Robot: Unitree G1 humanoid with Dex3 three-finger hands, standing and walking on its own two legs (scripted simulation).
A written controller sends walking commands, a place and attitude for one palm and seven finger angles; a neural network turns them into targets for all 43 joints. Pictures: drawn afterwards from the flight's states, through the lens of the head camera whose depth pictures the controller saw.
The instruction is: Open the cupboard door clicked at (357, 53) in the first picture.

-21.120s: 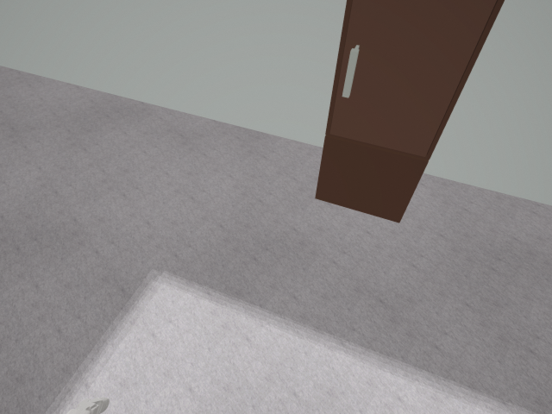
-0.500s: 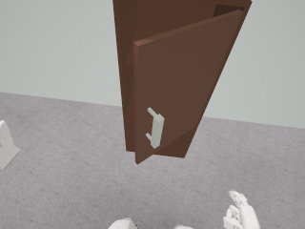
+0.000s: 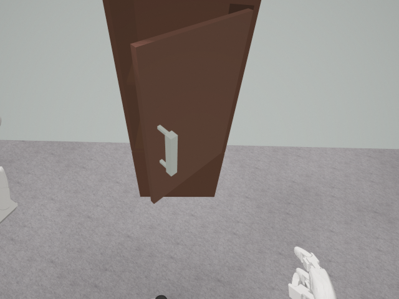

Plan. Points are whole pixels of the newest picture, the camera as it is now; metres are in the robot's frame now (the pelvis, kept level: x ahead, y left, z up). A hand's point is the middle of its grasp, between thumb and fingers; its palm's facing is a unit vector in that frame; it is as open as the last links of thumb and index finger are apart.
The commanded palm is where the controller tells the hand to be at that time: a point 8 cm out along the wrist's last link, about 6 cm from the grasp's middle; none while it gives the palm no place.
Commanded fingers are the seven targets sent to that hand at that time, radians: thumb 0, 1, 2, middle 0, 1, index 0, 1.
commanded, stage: stop stepping back and stand still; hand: left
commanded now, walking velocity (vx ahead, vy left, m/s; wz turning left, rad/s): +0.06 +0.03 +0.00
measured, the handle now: (166, 150) +0.51 +0.09 -0.05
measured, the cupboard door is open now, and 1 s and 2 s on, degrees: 43 43 43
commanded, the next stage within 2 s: let the arm hang, fingers relaxed in 0.56 s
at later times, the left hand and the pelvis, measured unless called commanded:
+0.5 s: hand out of the picture +0.15 +0.26 +0.18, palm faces +0.36 -0.80 -0.47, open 7.4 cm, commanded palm +0.10 +0.30 +0.19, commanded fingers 0.00 0.90 0.90 -0.20 -0.30 -0.20 -0.30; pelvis -0.04 +0.00 +0.01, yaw -1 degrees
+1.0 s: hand out of the picture -0.04 +0.18 -0.18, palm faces -0.02 -0.99 -0.11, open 7.3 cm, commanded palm none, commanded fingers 0.00 0.90 0.90 -0.20 -0.30 -0.20 -0.30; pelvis -0.05 +0.01 +0.01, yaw +1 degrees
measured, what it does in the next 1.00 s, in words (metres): steps on the spot: left foot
